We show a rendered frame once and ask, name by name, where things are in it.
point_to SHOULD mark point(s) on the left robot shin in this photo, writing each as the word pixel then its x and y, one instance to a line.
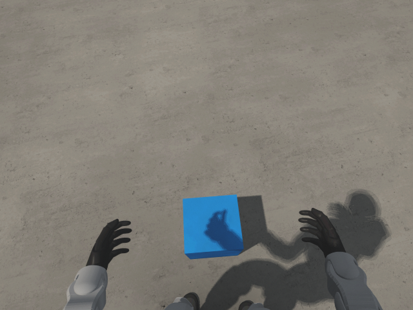
pixel 182 300

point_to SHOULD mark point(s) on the left robot hand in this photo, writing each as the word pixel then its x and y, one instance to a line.
pixel 102 252

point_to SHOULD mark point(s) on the left robot foot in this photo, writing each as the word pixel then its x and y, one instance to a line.
pixel 193 300

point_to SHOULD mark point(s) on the robot left forearm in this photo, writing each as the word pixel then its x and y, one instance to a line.
pixel 88 290

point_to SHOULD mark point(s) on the carton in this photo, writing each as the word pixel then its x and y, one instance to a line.
pixel 212 227

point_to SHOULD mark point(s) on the right robot hand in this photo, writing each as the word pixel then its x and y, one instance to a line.
pixel 329 240

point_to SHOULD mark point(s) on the robot right forearm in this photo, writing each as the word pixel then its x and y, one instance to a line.
pixel 347 283

